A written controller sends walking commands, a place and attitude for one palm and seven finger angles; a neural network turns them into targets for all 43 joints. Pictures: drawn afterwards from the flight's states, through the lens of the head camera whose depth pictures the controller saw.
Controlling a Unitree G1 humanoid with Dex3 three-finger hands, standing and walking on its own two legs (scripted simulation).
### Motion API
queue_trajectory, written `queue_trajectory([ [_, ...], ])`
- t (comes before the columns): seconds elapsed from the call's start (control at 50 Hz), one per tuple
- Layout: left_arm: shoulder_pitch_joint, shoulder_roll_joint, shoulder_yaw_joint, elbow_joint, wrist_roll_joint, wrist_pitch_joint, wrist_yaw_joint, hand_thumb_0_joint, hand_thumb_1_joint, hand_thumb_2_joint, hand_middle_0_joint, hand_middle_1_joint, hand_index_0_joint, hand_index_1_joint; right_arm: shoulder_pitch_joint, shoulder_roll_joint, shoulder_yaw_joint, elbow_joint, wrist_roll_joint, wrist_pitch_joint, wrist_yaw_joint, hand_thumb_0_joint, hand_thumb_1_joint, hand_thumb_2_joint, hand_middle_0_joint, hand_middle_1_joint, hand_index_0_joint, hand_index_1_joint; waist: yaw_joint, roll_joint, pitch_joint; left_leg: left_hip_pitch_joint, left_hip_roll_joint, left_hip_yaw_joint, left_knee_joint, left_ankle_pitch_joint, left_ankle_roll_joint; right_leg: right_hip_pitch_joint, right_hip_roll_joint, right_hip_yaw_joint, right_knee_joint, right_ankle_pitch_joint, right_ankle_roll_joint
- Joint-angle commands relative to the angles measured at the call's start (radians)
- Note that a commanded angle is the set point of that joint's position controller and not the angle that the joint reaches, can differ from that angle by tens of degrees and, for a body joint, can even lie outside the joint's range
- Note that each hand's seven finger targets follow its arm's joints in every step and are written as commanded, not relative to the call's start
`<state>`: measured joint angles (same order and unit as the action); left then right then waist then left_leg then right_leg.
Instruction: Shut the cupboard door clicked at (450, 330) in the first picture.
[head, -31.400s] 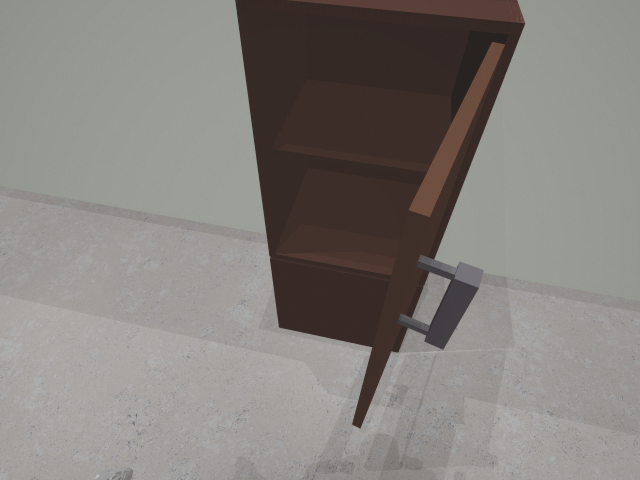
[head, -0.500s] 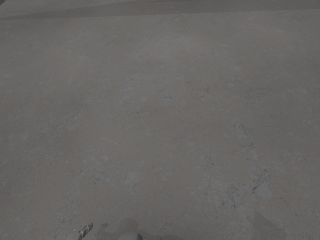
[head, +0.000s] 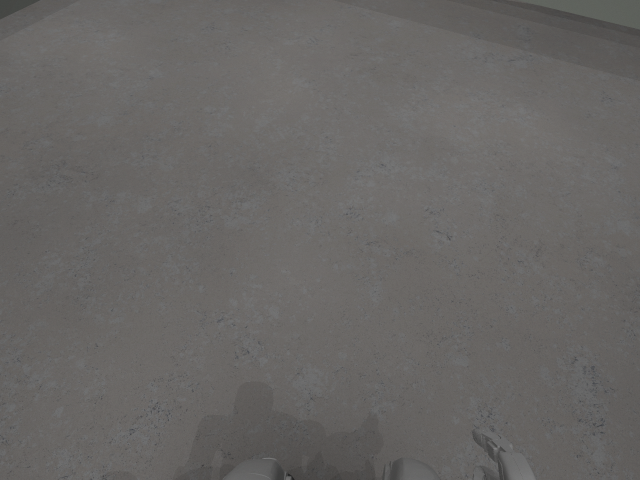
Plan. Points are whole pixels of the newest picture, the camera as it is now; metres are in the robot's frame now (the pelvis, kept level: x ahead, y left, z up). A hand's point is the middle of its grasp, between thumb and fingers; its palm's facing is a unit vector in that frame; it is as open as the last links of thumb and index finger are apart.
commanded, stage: turn to face it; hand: left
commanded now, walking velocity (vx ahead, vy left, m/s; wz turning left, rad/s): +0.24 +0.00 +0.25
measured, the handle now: out of the picture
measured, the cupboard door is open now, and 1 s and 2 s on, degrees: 68 68 68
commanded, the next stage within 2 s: none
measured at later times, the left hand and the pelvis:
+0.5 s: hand (257, 377) +0.26 +0.12 -0.15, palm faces -0.09 -0.97 -0.21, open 7.3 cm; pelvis +0.16 -0.04 +0.01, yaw -6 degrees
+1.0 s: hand (248, 305) +0.38 +0.16 -0.15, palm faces -0.37 -0.90 -0.22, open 7.4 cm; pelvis +0.21 +0.00 +0.01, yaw -25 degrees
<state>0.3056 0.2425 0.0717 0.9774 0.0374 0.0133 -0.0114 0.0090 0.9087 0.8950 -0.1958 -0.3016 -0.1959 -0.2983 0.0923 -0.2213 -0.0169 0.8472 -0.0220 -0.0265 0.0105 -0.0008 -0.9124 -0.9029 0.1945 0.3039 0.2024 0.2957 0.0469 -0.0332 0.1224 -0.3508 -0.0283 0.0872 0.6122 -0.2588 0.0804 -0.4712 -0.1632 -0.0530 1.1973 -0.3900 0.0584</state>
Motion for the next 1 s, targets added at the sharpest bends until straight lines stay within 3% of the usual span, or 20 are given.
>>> queue_trajectory([
  [0.0,0.004,0.057,0.016,-0.092,-0.002,-0.020,-0.005,0.000,0.900,0.900,-0.200,-0.300,-0.200,-0.300,0.136,-0.152,-0.048,0.004,0.002,-0.024,-0.021,0.000,-0.900,-0.900,0.200,0.300,0.200,0.300,-0.057,0.145,-0.127,0.160,0.252,-0.301,-0.381,0.077,0.106,-0.126,0.007,0.038,-0.065,0.127,0.007],
  [0.08,-0.092,0.048,0.008,-0.121,-0.006,-0.019,-0.006,0.000,0.900,0.900,-0.200,-0.300,-0.200,-0.300,0.196,-0.121,-0.046,0.050,0.006,-0.026,-0.024,0.000,-0.900,-0.900,0.200,0.300,0.200,0.300,-0.061,0.111,-0.078,0.186,0.241,-0.285,-0.403,0.175,0.121,-0.148,0.018,0.042,-0.210,0.213,0.016],
  [0.18,-0.138,0.007,-0.023,-0.096,-0.015,-0.020,0.005,0.000,0.900,0.900,-0.200,-0.300,-0.200,-0.300,0.256,-0.080,-0.038,0.124,0.000,-0.025,-0.038,0.000,-0.900,-0.900,0.200,0.300,0.200,0.300,-0.064,0.145,-0.081,0.246,0.238,-0.147,-0.308,0.531,0.087,0.012,0.086,0.016,-0.468,0.257,-0.025],
  [0.26,-0.066,0.024,-0.010,-0.074,-0.014,-0.017,0.004,0.000,0.900,0.900,-0.200,-0.300,-0.200,-0.300,0.238,-0.094,-0.041,0.142,0.000,-0.006,-0.048,0.000,-0.900,-0.900,0.200,0.300,0.200,0.300,-0.020,0.116,-0.065,0.185,0.251,-0.081,-0.160,0.484,0.029,0.241,0.134,-0.001,-0.622,0.288,-0.063],
  [0.28,0.002,0.061,0.000,-0.057,-0.011,-0.024,0.005,0.000,0.900,0.900,-0.200,-0.300,-0.200,-0.300,0.234,-0.090,-0.041,0.140,0.007,-0.003,-0.046,0.000,-0.900,-0.900,0.200,0.300,0.200,0.300,0.011,0.048,-0.084,0.136,0.220,-0.057,-0.046,0.424,0.001,0.346,0.127,0.031,-0.680,0.397,-0.072],
  [0.3,0.084,0.116,0.017,-0.039,-0.005,-0.034,0.011,0.000,0.900,0.900,-0.200,-0.300,-0.200,-0.300,0.243,-0.068,-0.042,0.130,0.014,-0.004,-0.044,0.000,-0.900,-0.900,0.200,0.300,0.200,0.300,0.037,-0.085,-0.149,0.014,0.122,-0.004,0.178,0.203,-0.044,0.486,-0.011,0.227,-0.703,0.675,-0.142],
  [0.32,0.145,0.177,0.025,-0.019,-0.010,-0.042,0.017,0.000,0.900,0.900,-0.200,-0.300,-0.200,-0.300,0.274,-0.038,-0.042,0.118,0.020,0.000,-0.042,0.000,-0.900,-0.900,0.200,0.300,0.200,0.300,0.028,-0.222,-0.206,-0.126,-0.013,0.050,0.469,-0.352,-0.095,0.573,-0.224,0.467,-0.804,0.939,-0.283],
  [0.34,0.111,0.165,0.027,-0.035,-0.022,-0.039,0.030,0.000,0.900,0.900,-0.200,-0.300,-0.200,-0.300,0.267,-0.056,-0.038,0.108,0.018,0.012,-0.051,0.000,-0.900,-0.900,0.200,0.300,0.200,0.300,0.012,-0.231,-0.263,-0.151,0.029,-0.085,0.563,-0.398,-0.101,0.543,-0.231,0.534,-0.847,0.877,-0.336],
  [0.36,0.030,0.140,0.027,-0.056,-0.021,-0.030,0.038,0.000,0.900,0.900,-0.200,-0.300,-0.200,-0.300,0.228,-0.069,-0.041,0.103,0.018,0.017,-0.051,0.000,-0.900,-0.900,0.200,0.300,0.200,0.300,-0.004,-0.188,-0.238,-0.183,0.055,-0.112,0.604,-0.342,-0.109,0.493,-0.201,0.517,-0.869,0.755,-0.339],
  [0.4,-0.078,0.099,0.024,-0.093,-0.020,-0.015,0.046,0.000,0.900,0.900,-0.200,-0.300,-0.200,-0.300,0.187,-0.053,-0.038,0.106,0.013,0.036,-0.044,0.000,-0.900,-0.900,0.200,0.300,0.200,0.300,-0.042,-0.034,-0.196,-0.132,0.095,-0.113,0.565,-0.226,-0.119,0.326,-0.116,0.370,-0.887,0.550,-0.292],
  [0.44,-0.111,0.088,0.025,-0.099,-0.014,-0.017,0.041,0.000,0.900,0.900,-0.200,-0.300,-0.200,-0.300,0.202,-0.033,-0.035,0.102,0.005,0.053,-0.038,0.000,-0.900,-0.900,0.200,0.300,0.200,0.300,-0.065,-0.049,-0.195,-0.097,0.092,-0.096,0.494,-0.175,-0.128,0.249,-0.070,0.318,-0.904,0.459,-0.257],
  [0.58,-0.100,0.128,0.047,-0.109,-0.005,0.000,0.025,0.000,0.900,0.900,-0.200,-0.300,-0.200,-0.300,0.143,-0.035,-0.045,0.033,0.011,0.050,-0.036,0.000,-0.900,-0.900,0.200,0.300,0.200,0.300,-0.044,-0.110,-0.190,-0.045,0.054,-0.078,0.171,-0.172,-0.132,0.244,-0.026,0.403,-0.888,0.320,-0.238],
  [0.64,-0.128,0.139,0.051,-0.129,-0.015,0.011,0.020,0.000,0.900,0.900,-0.200,-0.300,-0.200,-0.300,0.176,-0.056,-0.046,0.026,0.017,0.036,-0.044,0.000,-0.900,-0.900,0.200,0.300,0.200,0.300,-0.071,-0.119,-0.199,0.111,0.033,-0.080,-0.056,-0.054,-0.126,0.179,0.016,0.412,-0.828,0.330,-0.188],
  [0.66,-0.151,0.126,0.047,-0.142,-0.020,0.015,0.018,0.000,0.900,0.900,-0.200,-0.300,-0.200,-0.300,0.209,-0.081,-0.050,0.031,0.016,0.029,-0.048,0.000,-0.900,-0.900,0.200,0.300,0.200,0.300,-0.093,-0.094,-0.206,0.231,0.062,-0.089,-0.166,-0.007,-0.119,0.088,0.051,0.387,-0.790,0.255,-0.149],
  [0.68,-0.143,0.083,0.038,-0.157,-0.027,0.019,0.012,0.000,0.900,0.900,-0.200,-0.300,-0.200,-0.300,0.206,-0.137,-0.061,0.021,0.010,0.021,-0.051,0.000,-0.900,-0.900,0.200,0.300,0.200,0.300,-0.092,0.063,-0.199,0.315,0.194,-0.228,-0.271,-0.030,-0.076,-0.045,0.152,0.305,-0.684,0.111,-0.101],
  [0.7,-0.141,0.043,0.030,-0.182,-0.031,0.018,0.002,0.000,0.900,0.900,-0.200,-0.300,-0.200,-0.300,0.199,-0.227,-0.074,-0.006,-0.007,0.020,-0.055,0.000,-0.900,-0.900,0.200,0.300,0.200,0.300,-0.093,0.308,-0.166,0.311,0.428,-0.442,-0.359,0.040,0.025,-0.141,0.251,0.139,-0.468,-0.097,-0.052],
  [0.72,-0.169,0.088,0.034,-0.188,-0.017,0.021,-0.001,0.000,0.900,0.900,-0.200,-0.300,-0.200,-0.300,0.177,-0.223,-0.072,-0.016,-0.011,0.023,-0.053,0.000,-0.900,-0.900,0.200,0.300,0.200,0.300,-0.098,0.258,-0.142,0.237,0.501,-0.459,-0.368,0.129,0.096,-0.131,0.204,0.095,-0.264,-0.173,-0.034],
  [0.78,-0.133,0.085,0.040,-0.159,-0.016,0.034,-0.019,0.000,0.900,0.900,-0.200,-0.300,-0.200,-0.300,0.075,-0.173,-0.054,-0.047,-0.010,0.021,-0.059,0.000,-0.900,-0.900,0.200,0.300,0.200,0.300,-0.037,0.173,-0.125,0.223,0.393,-0.221,-0.271,0.453,0.081,-0.121,0.146,0.070,-0.072,-0.095,-0.006],
  [0.8,-0.141,0.076,0.035,-0.160,-0.018,0.039,-0.022,0.000,0.900,0.900,-0.200,-0.300,-0.200,-0.300,0.082,-0.169,-0.054,-0.045,-0.013,0.021,-0.059,0.000,-0.900,-0.900,0.200,0.300,0.200,0.300,-0.043,0.171,-0.131,0.256,0.367,-0.160,-0.251,0.521,0.068,-0.115,0.142,0.059,-0.092,-0.080,0.001],
  [0.98,-0.214,0.065,0.016,-0.198,-0.015,0.039,-0.032,0.000,0.900,0.900,-0.200,-0.300,-0.200,-0.300,0.153,-0.216,-0.076,-0.010,-0.010,0.033,-0.043,0.000,-0.900,-0.900,0.200,0.300,0.200,0.300,-0.088,0.255,-0.135,0.289,0.378,-0.023,-0.169,0.549,0.034,0.051,0.155,-0.051,-0.416,-0.028,-0.024],
])
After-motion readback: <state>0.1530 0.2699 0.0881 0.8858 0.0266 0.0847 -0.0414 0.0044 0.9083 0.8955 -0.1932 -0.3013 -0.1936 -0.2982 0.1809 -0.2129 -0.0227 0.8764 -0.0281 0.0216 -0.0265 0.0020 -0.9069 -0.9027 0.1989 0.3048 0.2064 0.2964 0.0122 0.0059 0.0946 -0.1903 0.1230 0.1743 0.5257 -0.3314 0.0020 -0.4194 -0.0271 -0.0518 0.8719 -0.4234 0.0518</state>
